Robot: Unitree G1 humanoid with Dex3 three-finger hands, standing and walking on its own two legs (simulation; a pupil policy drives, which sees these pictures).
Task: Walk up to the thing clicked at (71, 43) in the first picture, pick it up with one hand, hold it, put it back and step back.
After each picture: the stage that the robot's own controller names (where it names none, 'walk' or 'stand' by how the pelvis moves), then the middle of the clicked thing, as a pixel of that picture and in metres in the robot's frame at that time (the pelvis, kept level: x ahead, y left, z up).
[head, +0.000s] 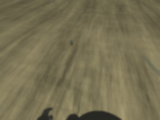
stand; (71, 42) +1.66 +0.53 -0.72
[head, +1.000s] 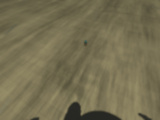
walk; (85, 43) +1.57 +0.26 -0.70
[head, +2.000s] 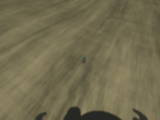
walk; (84, 60) +1.04 +0.13 -0.70
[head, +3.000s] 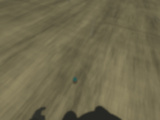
walk; (74, 80) +0.62 +0.17 -0.72
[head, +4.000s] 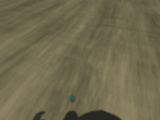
stand; (72, 98) +0.35 +0.21 -0.71
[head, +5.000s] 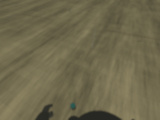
stand; (73, 106) +0.28 +0.21 -0.72
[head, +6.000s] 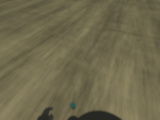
stand; (72, 106) +0.28 +0.19 -0.72
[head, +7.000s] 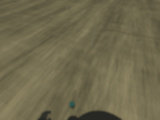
stand; (72, 105) +0.29 +0.21 -0.73
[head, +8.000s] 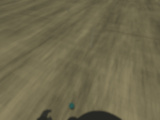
stand; (71, 106) +0.28 +0.22 -0.73
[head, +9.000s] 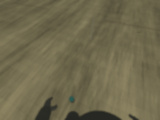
go down; (71, 99) +0.29 +0.21 -0.72
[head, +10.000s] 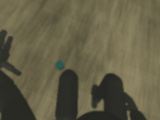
go down; (60, 66) +0.38 +0.23 -0.29
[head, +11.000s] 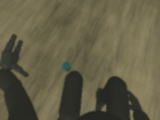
close in; (67, 66) +0.38 +0.21 -0.30
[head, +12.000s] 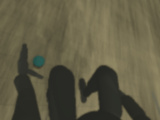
close in; (38, 62) +0.38 +0.25 -0.22
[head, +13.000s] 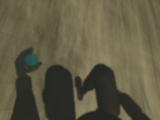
close; (31, 62) +0.37 +0.26 -0.22
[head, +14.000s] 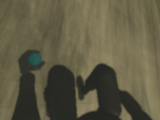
lift; (34, 61) +0.36 +0.25 -0.23
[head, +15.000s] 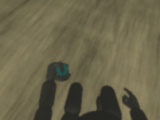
lift; (63, 72) +0.32 +0.19 -0.02
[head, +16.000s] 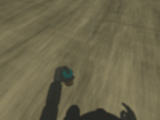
hold; (68, 77) +0.31 +0.17 -0.01
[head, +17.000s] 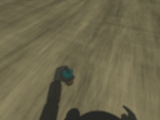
hold; (68, 77) +0.32 +0.17 -0.01
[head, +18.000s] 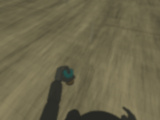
crouch; (69, 77) +0.32 +0.17 +0.00
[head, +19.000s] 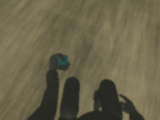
crouch; (63, 63) +0.39 +0.19 -0.10
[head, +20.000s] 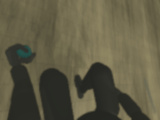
lower; (25, 55) +0.42 +0.26 -0.23
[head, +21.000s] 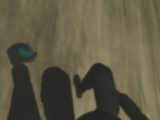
lower; (26, 54) +0.41 +0.27 -0.23
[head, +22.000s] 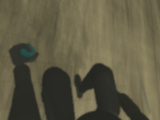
lower; (28, 54) +0.41 +0.27 -0.23
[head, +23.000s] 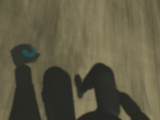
lower; (29, 54) +0.40 +0.26 -0.23
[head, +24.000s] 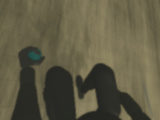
loosen; (34, 57) +0.39 +0.24 -0.23
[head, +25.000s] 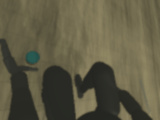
withdraw; (32, 58) +0.38 +0.23 -0.22
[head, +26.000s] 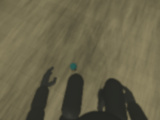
walk; (73, 67) +0.40 +0.18 -0.37
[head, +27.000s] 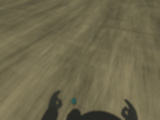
stand; (74, 101) +0.32 +0.16 -0.66
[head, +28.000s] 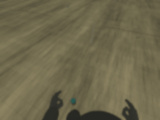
stand; (73, 101) +0.33 +0.18 -0.67
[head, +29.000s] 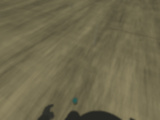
stand; (75, 101) +0.33 +0.16 -0.70
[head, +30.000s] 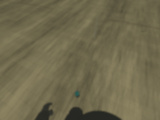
walk; (77, 94) +0.36 +0.16 -0.71
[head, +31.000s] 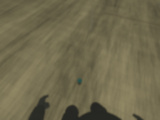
walk; (79, 81) +0.51 +0.10 -0.71
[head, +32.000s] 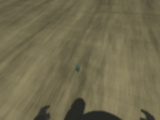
walk; (77, 68) +0.76 +0.28 -0.69
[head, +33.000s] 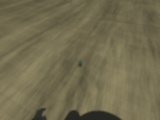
stand; (80, 63) +0.98 +0.20 -0.71
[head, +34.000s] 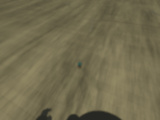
stand; (79, 65) +0.98 +0.22 -0.72
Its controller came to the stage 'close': yes
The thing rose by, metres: 0.72
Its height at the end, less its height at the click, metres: +0.00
